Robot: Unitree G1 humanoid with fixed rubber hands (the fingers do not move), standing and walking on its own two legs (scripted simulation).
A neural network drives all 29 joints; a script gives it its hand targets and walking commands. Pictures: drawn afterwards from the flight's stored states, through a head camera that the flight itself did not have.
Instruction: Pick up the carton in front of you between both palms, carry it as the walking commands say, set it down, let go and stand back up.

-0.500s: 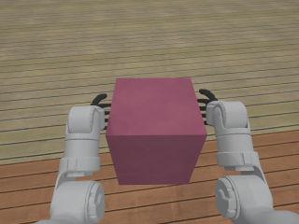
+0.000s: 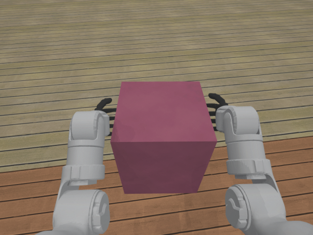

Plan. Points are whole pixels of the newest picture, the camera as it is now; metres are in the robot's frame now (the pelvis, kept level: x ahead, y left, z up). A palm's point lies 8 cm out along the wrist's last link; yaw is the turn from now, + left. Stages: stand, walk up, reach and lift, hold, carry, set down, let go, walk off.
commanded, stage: carry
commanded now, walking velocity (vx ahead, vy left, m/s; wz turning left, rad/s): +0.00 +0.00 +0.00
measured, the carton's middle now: (160, 139) +0.35 +0.00 +0.05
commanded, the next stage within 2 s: none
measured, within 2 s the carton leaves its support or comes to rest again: neither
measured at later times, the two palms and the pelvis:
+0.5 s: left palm (100, 122) +0.35 +0.15 +0.13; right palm (221, 117) +0.35 -0.15 +0.13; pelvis +0.00 +0.00 +0.00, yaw +0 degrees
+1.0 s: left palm (124, 100) +0.43 +0.10 +0.12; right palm (231, 100) +0.43 -0.20 +0.12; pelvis +0.08 -0.04 -0.01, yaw +0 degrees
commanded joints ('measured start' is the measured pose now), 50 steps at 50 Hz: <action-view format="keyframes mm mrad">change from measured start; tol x16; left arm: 1 -759 -1131 -522 -147 -434 -47 -236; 50 -698 -1079 -451 -93 -370 -64 -225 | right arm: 1 -723 1130 540 -103 433 -16 235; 50 -779 1193 567 -60 473 -31 244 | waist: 1 -1 8 -382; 42 -68 150 -287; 46 -5 48 -367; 48 42 -272 -354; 50 53 -127 -323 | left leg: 1 77 162 -137 -100 291 10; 30 78 166 -129 -100 293 9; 36 100 257 -321 -311 -289 117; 43 326 284 -286 -186 243 145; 46 8 182 -96 48 164 53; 48 -499 -8 -7 414 -293 -25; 50 -569 55 -85 534 -313 -5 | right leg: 1 191 -113 105 -29 169 -43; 30 189 -115 98 -29 167 -40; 35 23 -26 16 52 -311 -29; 41 -237 22 -8 181 -294 -45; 45 71 70 -67 -64 -150 -50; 48 623 -336 605 -196 -36 -236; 50 595 -331 558 -143 63 -261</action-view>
